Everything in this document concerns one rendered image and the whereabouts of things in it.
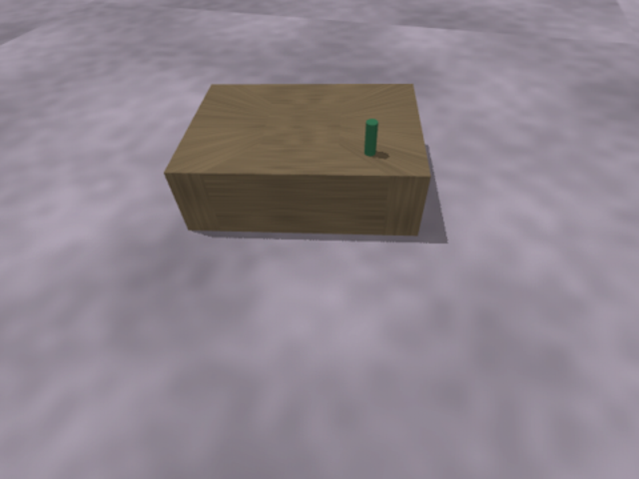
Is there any can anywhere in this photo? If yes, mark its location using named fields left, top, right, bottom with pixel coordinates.
left=364, top=119, right=378, bottom=157

